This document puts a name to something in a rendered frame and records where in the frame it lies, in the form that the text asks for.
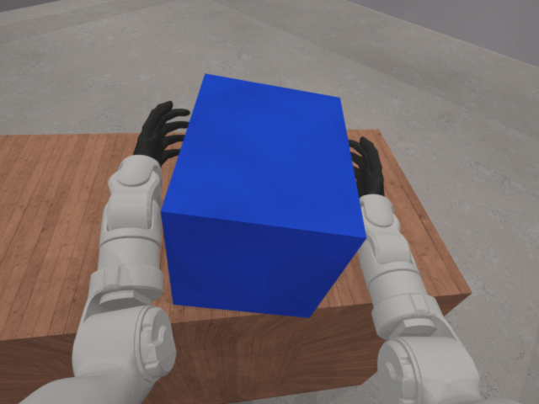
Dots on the right robot forearm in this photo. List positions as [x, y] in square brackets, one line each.
[402, 306]

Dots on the robot left hand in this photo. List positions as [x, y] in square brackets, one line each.
[152, 141]

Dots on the carton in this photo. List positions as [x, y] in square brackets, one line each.
[262, 212]

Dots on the right robot upper arm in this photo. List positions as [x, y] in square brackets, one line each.
[428, 370]

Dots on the robot right hand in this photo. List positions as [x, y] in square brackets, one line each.
[369, 174]

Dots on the pedestal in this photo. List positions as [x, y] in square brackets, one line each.
[53, 190]

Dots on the left robot forearm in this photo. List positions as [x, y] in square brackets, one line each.
[128, 270]

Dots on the left robot upper arm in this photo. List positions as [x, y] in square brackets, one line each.
[118, 357]

